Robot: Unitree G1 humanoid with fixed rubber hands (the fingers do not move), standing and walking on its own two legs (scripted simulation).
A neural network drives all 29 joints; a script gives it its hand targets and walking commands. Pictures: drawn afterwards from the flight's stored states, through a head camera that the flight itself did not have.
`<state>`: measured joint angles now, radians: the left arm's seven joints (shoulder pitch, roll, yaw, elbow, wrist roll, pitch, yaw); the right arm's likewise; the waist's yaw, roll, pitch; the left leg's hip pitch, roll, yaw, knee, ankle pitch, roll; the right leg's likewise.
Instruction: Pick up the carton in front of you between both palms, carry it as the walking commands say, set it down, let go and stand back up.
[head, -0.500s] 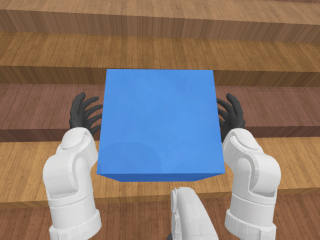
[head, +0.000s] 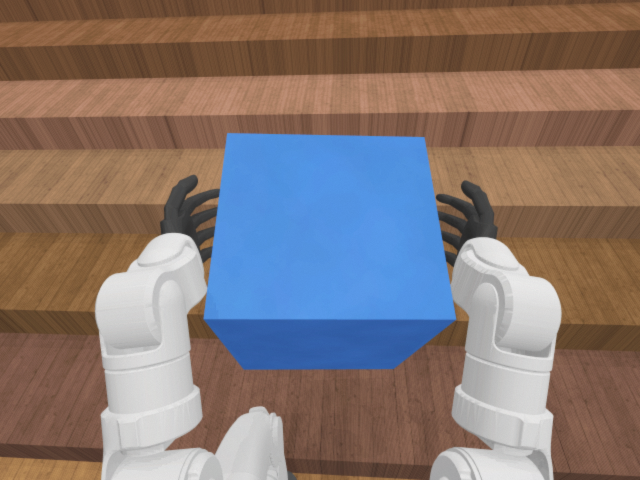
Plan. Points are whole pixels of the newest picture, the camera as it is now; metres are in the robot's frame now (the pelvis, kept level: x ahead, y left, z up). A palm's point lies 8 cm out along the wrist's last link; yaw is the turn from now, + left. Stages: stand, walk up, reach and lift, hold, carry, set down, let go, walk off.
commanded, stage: carry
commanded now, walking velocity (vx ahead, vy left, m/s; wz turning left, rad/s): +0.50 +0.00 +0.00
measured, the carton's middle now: (322, 268) +0.37 +0.01 +0.11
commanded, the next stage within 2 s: none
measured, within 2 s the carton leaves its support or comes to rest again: neither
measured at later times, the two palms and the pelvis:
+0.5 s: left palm (238, 38) +0.66 +0.13 +0.28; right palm (453, 15) +0.67 -0.17 +0.30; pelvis +0.32 -0.04 +0.13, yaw +0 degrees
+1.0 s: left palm out of the picture +0.97 +0.12 +0.43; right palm out of the picture +0.96 -0.19 +0.42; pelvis +0.63 -0.01 +0.26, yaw -1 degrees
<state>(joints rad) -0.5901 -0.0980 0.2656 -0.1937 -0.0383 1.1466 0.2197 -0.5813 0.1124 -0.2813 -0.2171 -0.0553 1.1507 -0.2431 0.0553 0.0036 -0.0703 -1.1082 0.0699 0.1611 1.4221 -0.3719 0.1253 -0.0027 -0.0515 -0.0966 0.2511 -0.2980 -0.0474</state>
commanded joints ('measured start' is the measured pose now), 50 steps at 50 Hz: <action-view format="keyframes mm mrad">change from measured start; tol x64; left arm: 1 -497 -544 -456 -11 -123 29 -8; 50 -510 -590 -448 21 -64 27 -12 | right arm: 1 -580 568 545 2 191 28 -9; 50 -589 655 551 78 203 22 10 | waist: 1 -157 -319 -362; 24 47 326 -359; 50 -222 -315 -440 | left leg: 1 641 -148 162 -275 150 30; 5 1369 227 -713 -867 1470 310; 11 1164 170 -621 -989 96 138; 21 936 79 -175 -1366 321 68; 25 1046 75 56 -789 1600 8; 28 517 -237 -232 318 134 -137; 42 -428 15 -173 582 -239 -3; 50 695 -148 165 -363 125 7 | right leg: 1 -117 -108 -94 148 1592 -134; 3 -26 -35 -110 715 1668 -31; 5 -619 231 121 1567 -11 68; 18 -1457 -47 113 1685 -314 -72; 25 -326 160 -248 727 72 -78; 28 170 -265 862 131 741 -349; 44 110 -207 268 -39 -12 -157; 50 -41 -134 -134 276 1546 -97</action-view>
